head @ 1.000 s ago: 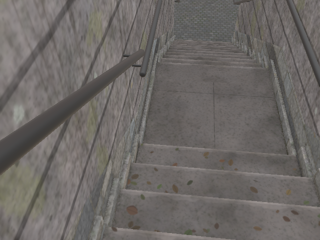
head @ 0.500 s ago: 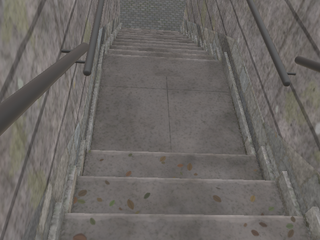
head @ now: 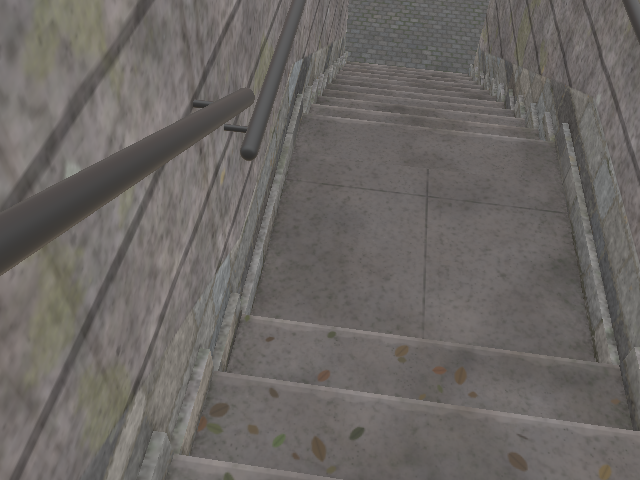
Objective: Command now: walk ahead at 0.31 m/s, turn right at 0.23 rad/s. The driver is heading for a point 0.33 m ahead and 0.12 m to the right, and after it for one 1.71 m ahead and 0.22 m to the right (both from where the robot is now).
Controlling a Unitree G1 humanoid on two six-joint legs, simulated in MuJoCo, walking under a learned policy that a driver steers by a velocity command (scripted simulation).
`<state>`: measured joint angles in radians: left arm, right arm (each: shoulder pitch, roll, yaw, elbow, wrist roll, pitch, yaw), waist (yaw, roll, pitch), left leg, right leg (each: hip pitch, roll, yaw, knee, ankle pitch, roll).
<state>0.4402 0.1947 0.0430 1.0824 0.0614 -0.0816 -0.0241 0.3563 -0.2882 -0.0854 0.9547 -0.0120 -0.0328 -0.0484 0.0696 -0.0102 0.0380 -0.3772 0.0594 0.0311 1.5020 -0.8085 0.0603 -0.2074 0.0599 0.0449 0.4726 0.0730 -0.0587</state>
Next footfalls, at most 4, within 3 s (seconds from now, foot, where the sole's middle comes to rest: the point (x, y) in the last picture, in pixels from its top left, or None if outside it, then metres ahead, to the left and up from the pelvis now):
0.08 left None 0.00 0.13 -0.71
0.56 left None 0.17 0.17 -0.80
0.70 right None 0.51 -0.04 -0.98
1.02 left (280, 426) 0.78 0.16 -1.14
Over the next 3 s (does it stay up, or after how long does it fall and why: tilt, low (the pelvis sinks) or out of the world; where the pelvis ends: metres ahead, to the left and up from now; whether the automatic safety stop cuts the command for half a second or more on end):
stays up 1.14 -0.09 -0.55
